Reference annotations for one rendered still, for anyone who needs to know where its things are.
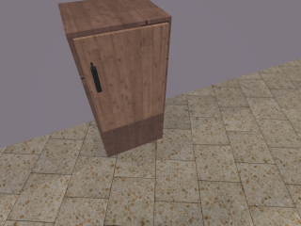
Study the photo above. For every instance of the handle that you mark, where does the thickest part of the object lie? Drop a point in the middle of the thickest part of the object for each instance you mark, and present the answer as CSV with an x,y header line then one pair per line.
x,y
95,77

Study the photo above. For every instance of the cupboard door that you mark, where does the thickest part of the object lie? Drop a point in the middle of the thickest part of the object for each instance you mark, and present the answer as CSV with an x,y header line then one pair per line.
x,y
131,66

